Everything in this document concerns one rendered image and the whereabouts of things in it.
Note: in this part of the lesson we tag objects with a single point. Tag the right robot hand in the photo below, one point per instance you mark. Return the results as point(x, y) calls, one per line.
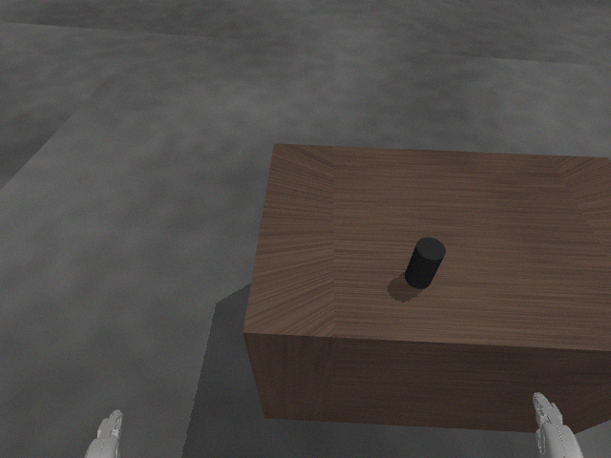
point(554, 440)

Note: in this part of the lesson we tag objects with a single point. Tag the can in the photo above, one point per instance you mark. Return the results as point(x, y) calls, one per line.
point(425, 260)

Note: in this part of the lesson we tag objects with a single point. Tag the left robot hand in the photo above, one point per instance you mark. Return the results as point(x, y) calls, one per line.
point(108, 434)

